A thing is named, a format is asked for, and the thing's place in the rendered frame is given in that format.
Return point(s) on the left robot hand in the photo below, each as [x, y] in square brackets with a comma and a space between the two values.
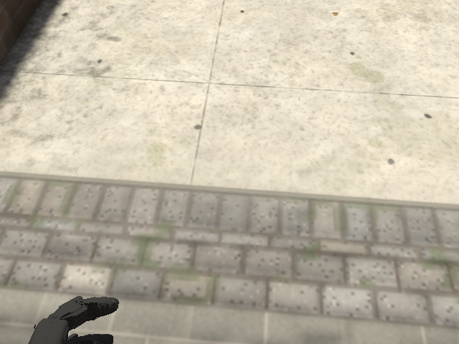
[70, 315]

